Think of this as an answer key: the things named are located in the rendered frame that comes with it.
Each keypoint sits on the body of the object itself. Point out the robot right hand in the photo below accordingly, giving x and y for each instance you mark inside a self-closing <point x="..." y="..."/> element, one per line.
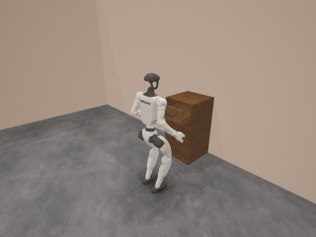
<point x="180" y="136"/>

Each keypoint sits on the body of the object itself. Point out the drawer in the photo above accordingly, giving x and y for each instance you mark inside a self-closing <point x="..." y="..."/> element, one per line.
<point x="180" y="114"/>

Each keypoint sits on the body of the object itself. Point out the robot left foot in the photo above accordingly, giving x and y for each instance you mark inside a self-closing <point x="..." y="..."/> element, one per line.
<point x="146" y="181"/>

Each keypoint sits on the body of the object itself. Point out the cabinet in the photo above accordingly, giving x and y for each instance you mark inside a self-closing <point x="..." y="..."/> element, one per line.
<point x="197" y="131"/>

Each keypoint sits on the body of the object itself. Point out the left robot upper arm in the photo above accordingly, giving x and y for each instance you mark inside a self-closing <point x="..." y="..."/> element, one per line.
<point x="134" y="111"/>

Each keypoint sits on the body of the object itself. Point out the humanoid robot torso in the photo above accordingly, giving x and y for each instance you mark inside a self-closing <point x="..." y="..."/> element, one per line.
<point x="148" y="113"/>

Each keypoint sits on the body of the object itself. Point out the robot right forearm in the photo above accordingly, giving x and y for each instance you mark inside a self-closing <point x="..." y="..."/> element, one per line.
<point x="168" y="129"/>

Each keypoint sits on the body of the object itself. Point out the right robot upper arm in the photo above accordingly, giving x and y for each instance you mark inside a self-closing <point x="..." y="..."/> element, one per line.
<point x="161" y="108"/>

